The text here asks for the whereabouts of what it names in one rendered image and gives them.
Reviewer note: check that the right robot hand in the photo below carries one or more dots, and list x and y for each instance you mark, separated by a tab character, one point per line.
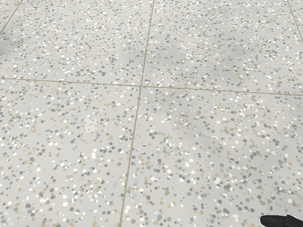
280	221

